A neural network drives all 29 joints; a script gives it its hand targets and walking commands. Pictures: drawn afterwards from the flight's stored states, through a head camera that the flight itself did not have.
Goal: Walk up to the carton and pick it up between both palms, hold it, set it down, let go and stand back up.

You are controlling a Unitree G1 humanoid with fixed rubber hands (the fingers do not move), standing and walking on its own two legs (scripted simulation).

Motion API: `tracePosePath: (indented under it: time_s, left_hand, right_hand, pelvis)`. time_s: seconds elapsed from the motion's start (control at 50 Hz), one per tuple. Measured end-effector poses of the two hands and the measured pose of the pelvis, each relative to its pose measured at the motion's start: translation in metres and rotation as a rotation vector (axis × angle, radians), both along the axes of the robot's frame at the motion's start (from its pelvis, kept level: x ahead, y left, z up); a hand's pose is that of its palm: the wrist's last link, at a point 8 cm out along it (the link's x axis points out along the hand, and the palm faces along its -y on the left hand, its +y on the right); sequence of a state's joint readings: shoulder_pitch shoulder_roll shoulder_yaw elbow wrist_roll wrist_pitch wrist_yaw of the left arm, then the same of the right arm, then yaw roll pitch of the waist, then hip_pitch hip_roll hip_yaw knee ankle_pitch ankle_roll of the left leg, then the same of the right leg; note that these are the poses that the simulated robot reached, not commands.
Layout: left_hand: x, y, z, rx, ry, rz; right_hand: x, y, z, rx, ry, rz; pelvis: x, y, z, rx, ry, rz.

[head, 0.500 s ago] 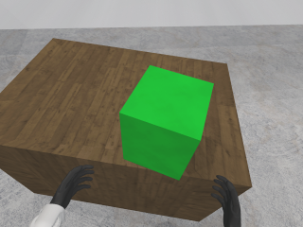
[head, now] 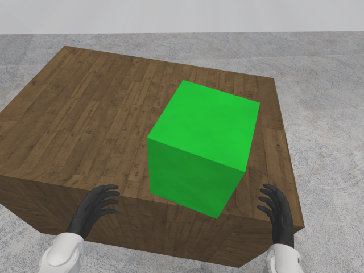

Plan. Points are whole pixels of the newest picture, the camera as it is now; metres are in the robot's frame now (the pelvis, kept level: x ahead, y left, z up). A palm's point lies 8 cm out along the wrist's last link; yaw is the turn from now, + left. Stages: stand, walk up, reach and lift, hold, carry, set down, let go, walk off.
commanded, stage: reach and lift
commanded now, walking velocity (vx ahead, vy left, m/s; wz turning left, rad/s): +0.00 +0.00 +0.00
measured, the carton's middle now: (200, 151) +0.41 -0.05 +0.00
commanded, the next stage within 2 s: none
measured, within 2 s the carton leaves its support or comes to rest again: neither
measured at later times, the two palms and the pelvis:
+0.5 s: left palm (87, 179) +0.29 +0.19 +0.07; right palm (289, 193) +0.26 -0.20 +0.08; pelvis -0.01 +0.00 +0.00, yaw +0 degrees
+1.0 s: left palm (98, 136) +0.35 +0.17 +0.12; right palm (288, 158) +0.32 -0.21 +0.11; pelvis -0.01 +0.00 +0.00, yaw +0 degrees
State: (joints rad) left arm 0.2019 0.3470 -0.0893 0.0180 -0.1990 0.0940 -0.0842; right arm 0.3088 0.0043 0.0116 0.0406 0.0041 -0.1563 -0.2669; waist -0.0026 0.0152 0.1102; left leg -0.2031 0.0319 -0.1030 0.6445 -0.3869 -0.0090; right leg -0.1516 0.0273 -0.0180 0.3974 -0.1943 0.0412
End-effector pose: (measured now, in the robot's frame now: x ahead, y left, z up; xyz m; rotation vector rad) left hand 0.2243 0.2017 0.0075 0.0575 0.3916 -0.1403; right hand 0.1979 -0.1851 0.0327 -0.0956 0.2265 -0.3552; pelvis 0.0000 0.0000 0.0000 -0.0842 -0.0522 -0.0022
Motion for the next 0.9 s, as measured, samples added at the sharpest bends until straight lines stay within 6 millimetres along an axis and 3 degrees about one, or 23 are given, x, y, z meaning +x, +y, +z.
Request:
tracePosePath:
  time_s: [0.18, 0.48, 0.72, 0.9]
  left_hand:
    - [0.023, -0.003, 0.019, -0.006, -0.022, -0.003]
    - [0.062, -0.008, 0.060, 0.013, -0.062, -0.008]
    - [0.099, -0.015, 0.106, 0.012, -0.148, -0.026]
    - [0.122, -0.020, 0.111, 0.006, -0.123, -0.037]
  right_hand:
    - [0.035, 0.000, 0.019, 0.003, 0.005, 0.006]
    - [0.058, -0.017, 0.041, -0.005, 0.025, -0.020]
    - [0.094, -0.013, 0.066, 0.006, 0.012, -0.007]
    - [0.114, -0.017, 0.075, 0.011, 0.007, -0.023]
  pelvis:
    - [-0.003, 0.000, 0.000, 0.000, -0.004, 0.000]
    - [-0.010, -0.002, 0.001, 0.002, -0.011, 0.001]
    - [-0.016, -0.003, 0.001, 0.004, -0.017, 0.001]
    - [-0.011, -0.003, 0.002, 0.005, -0.006, 0.001]
